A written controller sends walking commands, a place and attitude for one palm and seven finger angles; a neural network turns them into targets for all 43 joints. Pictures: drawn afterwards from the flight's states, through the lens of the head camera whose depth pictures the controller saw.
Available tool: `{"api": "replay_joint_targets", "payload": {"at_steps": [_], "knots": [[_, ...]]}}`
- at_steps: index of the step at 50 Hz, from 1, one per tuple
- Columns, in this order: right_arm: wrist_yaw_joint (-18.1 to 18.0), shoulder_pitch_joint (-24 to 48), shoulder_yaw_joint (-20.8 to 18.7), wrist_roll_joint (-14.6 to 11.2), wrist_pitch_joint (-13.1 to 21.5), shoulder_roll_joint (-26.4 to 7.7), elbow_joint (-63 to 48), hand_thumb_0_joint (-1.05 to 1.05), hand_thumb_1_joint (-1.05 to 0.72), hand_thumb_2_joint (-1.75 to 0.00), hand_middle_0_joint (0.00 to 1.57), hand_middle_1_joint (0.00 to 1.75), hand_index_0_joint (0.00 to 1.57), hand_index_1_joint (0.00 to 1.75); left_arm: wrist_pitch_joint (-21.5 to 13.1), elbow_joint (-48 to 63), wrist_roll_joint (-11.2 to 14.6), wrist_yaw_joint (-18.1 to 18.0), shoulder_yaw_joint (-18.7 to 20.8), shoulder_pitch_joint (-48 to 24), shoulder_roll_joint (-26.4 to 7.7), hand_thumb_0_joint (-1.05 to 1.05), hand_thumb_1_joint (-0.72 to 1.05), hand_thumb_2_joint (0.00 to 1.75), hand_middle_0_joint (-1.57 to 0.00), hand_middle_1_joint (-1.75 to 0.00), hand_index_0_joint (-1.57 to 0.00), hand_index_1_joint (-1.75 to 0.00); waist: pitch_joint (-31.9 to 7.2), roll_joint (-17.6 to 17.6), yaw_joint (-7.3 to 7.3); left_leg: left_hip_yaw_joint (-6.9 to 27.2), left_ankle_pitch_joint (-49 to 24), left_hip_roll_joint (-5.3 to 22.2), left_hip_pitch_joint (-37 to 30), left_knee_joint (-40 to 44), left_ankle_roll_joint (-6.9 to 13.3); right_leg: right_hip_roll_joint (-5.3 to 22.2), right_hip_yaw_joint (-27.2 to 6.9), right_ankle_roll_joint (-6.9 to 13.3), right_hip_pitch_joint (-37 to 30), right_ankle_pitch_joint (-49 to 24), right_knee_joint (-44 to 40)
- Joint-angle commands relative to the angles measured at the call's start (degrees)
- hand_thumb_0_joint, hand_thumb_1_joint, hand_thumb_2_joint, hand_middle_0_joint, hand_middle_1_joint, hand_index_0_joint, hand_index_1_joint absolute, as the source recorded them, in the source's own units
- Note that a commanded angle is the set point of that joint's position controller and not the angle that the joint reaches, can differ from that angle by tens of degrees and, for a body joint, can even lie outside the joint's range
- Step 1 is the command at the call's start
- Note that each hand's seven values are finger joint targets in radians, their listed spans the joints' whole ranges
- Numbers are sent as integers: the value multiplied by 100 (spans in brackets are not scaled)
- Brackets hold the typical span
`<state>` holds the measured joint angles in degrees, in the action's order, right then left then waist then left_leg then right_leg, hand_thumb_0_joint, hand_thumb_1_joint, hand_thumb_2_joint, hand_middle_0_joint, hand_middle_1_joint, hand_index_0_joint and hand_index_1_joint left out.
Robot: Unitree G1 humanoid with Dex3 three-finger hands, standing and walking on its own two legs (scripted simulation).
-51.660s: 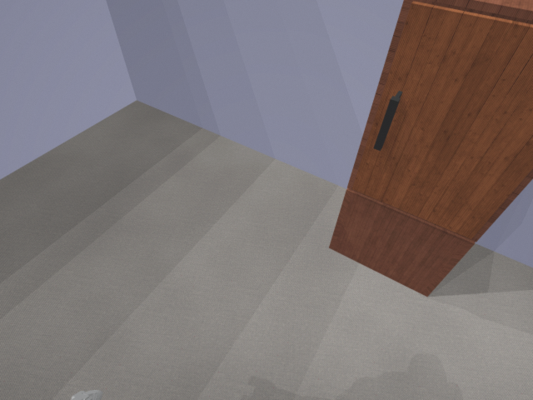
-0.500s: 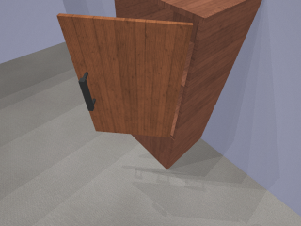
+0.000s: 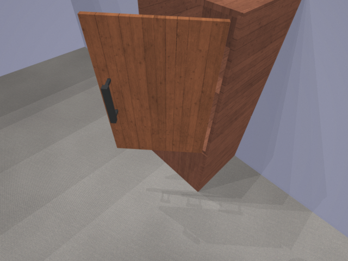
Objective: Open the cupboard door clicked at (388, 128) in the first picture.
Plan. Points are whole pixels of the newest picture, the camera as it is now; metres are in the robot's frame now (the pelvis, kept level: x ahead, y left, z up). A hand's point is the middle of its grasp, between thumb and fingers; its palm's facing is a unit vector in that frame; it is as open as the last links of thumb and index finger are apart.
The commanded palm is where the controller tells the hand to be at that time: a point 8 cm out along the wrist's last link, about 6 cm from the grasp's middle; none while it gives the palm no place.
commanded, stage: look again from close up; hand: left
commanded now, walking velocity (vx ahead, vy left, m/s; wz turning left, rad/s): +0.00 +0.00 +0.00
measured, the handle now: (111, 101) +0.61 +0.26 -0.02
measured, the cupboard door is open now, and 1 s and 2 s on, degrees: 42 42 42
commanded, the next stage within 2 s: shuffle to correct the standing spot in 0.18 s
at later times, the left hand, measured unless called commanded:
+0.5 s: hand out of the picture -0.01 +0.18 -0.18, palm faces +0.02 -0.98 -0.20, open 7.4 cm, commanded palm none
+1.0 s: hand out of the picture +0.14 +0.18 -0.17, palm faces +0.01 -0.97 -0.23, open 7.3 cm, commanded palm none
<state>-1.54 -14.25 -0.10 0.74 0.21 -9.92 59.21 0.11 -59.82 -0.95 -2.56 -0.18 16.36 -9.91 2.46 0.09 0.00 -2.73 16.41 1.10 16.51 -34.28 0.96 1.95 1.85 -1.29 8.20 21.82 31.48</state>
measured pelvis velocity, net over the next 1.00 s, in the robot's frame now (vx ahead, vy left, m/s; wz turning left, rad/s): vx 0.07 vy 0.00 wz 0.00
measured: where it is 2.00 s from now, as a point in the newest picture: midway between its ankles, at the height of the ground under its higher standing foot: outside the picture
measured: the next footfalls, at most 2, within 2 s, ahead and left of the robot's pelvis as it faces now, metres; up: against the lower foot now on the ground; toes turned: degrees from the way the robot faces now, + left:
right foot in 0.80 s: +0.09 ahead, -0.09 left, +0.00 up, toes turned -5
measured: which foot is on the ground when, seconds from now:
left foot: down 0.00-1.00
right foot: down 0.00-0.58, up 0.60-0.78, down 0.80-1.00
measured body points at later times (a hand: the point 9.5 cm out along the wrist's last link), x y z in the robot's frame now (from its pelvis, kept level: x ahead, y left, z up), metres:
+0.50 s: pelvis +0.01 +0.00 +0.00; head +0.02 +0.01 +0.45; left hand -0.01 +0.24 -0.16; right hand +0.03 -0.24 -0.15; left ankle +0.02 +0.11 -0.73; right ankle -0.05 -0.13 -0.73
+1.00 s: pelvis +0.07 +0.00 +0.00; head +0.11 +0.00 +0.45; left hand +0.14 +0.23 -0.15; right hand +0.07 -0.22 -0.16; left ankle +0.04 +0.12 -0.72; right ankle +0.05 -0.08 -0.73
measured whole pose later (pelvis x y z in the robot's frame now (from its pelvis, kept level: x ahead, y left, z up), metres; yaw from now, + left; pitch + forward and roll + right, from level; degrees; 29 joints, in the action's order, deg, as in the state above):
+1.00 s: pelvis +0.07 +0.00 +0.00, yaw +0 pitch +1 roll +1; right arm -2.3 -14.5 -0.8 0.3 -0.8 -8.0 61.8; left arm -1.0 -57.2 -1.1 -2.9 0.9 9.9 -9.4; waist 3.6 0.9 -0.3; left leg -4.3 22.7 1.1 14.2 -34.3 -1.0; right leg 2.0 6.7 2.9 15.8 19.4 34.5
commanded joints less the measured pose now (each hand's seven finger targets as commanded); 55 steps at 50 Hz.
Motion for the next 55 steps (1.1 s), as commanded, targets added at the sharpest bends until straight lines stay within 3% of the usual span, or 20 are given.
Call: {"api": "replay_joint_targets", "payload": {"at_steps": [1,14,21,24,26,28,29,30,31,33,38,40,41,43,46,48,50,52,53,55], "knots": [[42,-124,-146,27,71,-679,-305,0,-90,-90,20,30,20,30,-39,225,-11,32,94,385,-601,0,90,90,-20,-30,-20,-30,369,-154,30,740,418,470,106,1278,206,158,-270,286,727,186,-699],[27,-79,-149,-11,182,-847,-119,0,-90,-90,20,30,20,30,-113,64,-7,70,97,363,-821,0,90,90,-20,-30,-20,-30,-82,-87,42,551,-797,521,-456,1208,210,313,-352,241,545,-774,-806],[131,-97,-128,36,67,-585,-135,0,-90,-90,20,30,20,30,-83,-25,-55,120,172,636,-894,0,90,90,-20,-30,-20,-30,488,473,115,71,672,77,291,507,102,658,-970,553,763,989,-1240],[141,-77,-106,45,122,-467,-218,0,-90,-90,20,30,20,30,-121,-31,-53,95,267,786,-1034,0,90,90,-20,-30,-20,-30,496,856,148,-272,273,-38,628,-120,37,1099,-1320,782,373,-152,-1271],[131,-259,-97,36,167,-480,-179,0,-90,-90,20,30,20,30,-123,-10,-63,90,300,741,-1013,0,90,90,-20,-30,-20,-30,383,655,67,-262,-107,4,191,139,69,973,-961,722,448,-775,-869],[100,-762,-125,32,221,-714,20,0,-90,-90,20,30,20,30,-86,80,-75,106,281,562,-799,0,90,90,-20,-30,-20,-30,201,-517,-125,382,-1125,433,-757,680,328,303,-101,441,995,-591,231],[50,-1181,-186,60,234,-981,136,0,-90,-90,20,30,20,30,-94,143,-68,116,253,466,-597,0,90,90,-20,-30,-20,-30,16,-1345,-240,1248,-1614,1043,-1326,1094,734,-109,436,298,1573,190,1233],[1,-1521,-213,69,231,-1007,213,0,-90,-90,20,30,20,30,-128,288,-67,106,204,188,-453,0,90,90,-20,-30,-20,-30,40,-1739,-356,1885,-2239,1482,-1764,1476,1174,-233,439,293,2390,1388,2173],[-18,-1580,-184,51,231,-915,213,0,-90,-90,20,30,20,30,-147,386,-61,104,210,-90,-457,0,90,90,-20,-30,-20,-30,139,-1333,-376,2003,-2440,1703,-1611,1496,1441,-11,236,370,2647,1590,2712],[-13,-1162,-156,87,242,-794,81,0,-90,-90,20,30,20,30,-170,419,-33,143,203,-221,-267,0,90,90,-20,-30,-20,-30,63,-640,-178,1691,-2693,1665,-1173,1394,1475,189,98,384,2348,1361,2519],[-83,-361,-124,-17,265,-669,-43,0,-90,-90,20,30,20,30,-163,109,-13,100,191,573,-295,0,90,90,-20,-30,-20,-30,-242,-218,366,453,-2466,833,-159,800,605,166,142,184,10,-1460,-470],[-46,-640,-88,-76,212,-293,-41,0,-90,-90,20,30,20,30,-227,69,-3,35,224,623,-827,0,90,90,-20,-30,-20,-30,-384,751,140,67,134,207,341,491,20,1556,-1294,756,-336,-3563,-638],[-38,-682,-95,-58,139,-150,14,0,-90,-90,20,30,20,30,-204,105,15,35,233,507,-923,0,90,90,-20,-30,-20,-30,-292,741,96,-31,483,69,161,273,-65,1807,-1329,1012,-67,-4145,-663],[-54,-602,-111,-26,5,-73,80,0,-90,-90,20,30,20,30,-194,125,-6,-23,232,380,-793,0,90,90,-20,-30,-20,-30,-167,1380,124,-61,1078,120,340,-449,-128,1734,-1145,1158,-109,-5458,-620],[-51,-460,-156,-58,-8,-105,29,0,-90,-90,20,30,20,30,-157,236,-52,-78,294,255,-844,0,90,90,-20,-30,-20,-30,-518,947,158,-40,1225,97,580,-567,-194,1670,-918,1305,-661,-6471,-302],[-47,-473,-167,-52,-19,-68,30,0,-90,-90,20,30,20,30,-95,333,-21,-88,349,75,-938,0,90,90,-20,-30,-20,-30,-571,653,88,-192,515,68,238,156,-240,1499,-769,1155,-542,-6010,-84],[-51,-703,-209,-18,-15,-179,113,0,-90,-90,20,30,20,30,-25,460,17,-62,368,-150,-882,0,90,90,-20,-30,-20,-30,-633,511,-47,-160,-1428,252,-701,894,-178,1079,-446,751,142,-4595,141],[-44,-578,-262,41,2,-487,-12,0,-90,-90,20,30,20,30,41,631,-17,-41,324,-250,-565,0,90,90,-20,-30,-20,-30,-537,-514,11,400,-3598,1108,-988,934,250,346,79,265,749,-2024,411],[-54,-424,-254,35,25,-580,-58,0,-90,-90,20,30,20,30,65,646,-7,-32,302,-359,-446,0,90,90,-20,-30,-20,-30,-365,-1070,39,635,-3907,1299,-665,1187,497,159,226,155,698,-872,625],[-76,-139,-224,50,58,-564,-172,0,-90,-90,20,30,20,30,106,587,4,5,283,-325,-445,0,90,90,-20,-30,-20,-30,-201,-1003,115,763,-3609,1350,-479,1341,699,124,76,180,715,130,692]]}}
